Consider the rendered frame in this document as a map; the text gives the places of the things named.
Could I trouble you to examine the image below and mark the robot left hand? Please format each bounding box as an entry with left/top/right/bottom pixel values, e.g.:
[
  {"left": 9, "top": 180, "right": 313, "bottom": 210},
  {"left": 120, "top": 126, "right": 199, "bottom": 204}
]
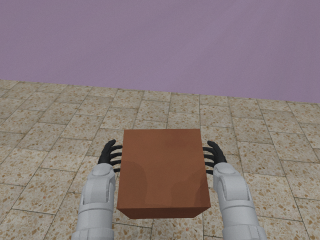
[{"left": 97, "top": 139, "right": 123, "bottom": 173}]

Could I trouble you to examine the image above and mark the robot right hand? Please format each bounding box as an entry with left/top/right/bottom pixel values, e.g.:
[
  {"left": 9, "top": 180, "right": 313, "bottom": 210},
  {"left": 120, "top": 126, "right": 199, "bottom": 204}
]
[{"left": 202, "top": 140, "right": 227, "bottom": 175}]

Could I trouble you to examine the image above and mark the robot right forearm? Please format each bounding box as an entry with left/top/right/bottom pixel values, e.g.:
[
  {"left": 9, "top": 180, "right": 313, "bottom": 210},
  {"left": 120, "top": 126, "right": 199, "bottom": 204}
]
[{"left": 213, "top": 162, "right": 268, "bottom": 240}]

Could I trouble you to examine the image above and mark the carton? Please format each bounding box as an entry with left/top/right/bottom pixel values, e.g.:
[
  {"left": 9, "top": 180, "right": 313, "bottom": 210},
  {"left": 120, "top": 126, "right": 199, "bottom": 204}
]
[{"left": 116, "top": 128, "right": 211, "bottom": 219}]

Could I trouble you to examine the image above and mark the robot left forearm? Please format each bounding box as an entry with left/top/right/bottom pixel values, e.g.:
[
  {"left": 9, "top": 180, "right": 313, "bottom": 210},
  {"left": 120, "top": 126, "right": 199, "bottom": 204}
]
[{"left": 71, "top": 163, "right": 116, "bottom": 240}]

